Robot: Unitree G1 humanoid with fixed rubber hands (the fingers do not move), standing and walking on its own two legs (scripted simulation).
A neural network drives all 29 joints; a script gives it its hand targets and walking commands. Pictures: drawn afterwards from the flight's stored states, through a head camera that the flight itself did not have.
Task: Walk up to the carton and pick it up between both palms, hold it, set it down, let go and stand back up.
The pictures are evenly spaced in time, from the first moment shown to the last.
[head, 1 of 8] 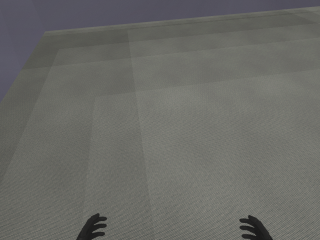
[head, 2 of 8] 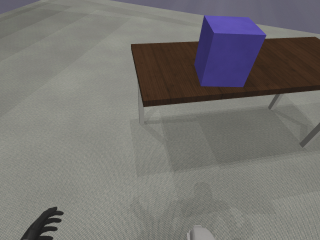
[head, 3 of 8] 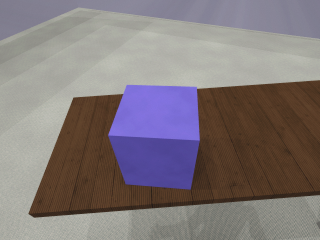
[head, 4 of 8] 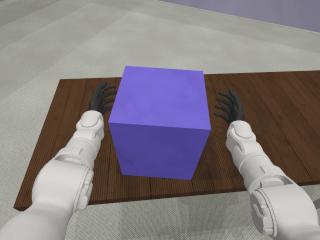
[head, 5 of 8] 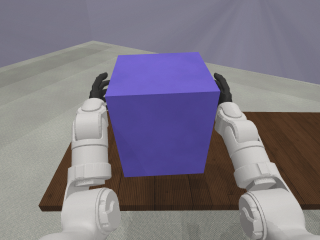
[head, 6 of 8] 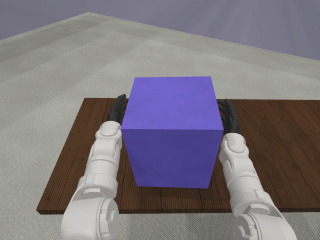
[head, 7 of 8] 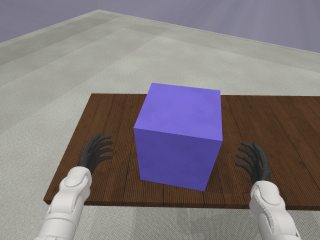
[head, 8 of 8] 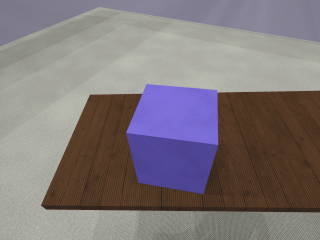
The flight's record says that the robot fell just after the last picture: no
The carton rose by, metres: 0.19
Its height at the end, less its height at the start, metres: +0.00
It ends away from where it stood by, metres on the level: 0.01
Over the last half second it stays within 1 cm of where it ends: yes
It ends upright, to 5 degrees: yes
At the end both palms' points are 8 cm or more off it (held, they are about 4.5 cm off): yes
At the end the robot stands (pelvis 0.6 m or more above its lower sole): yes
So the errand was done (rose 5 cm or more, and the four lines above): yes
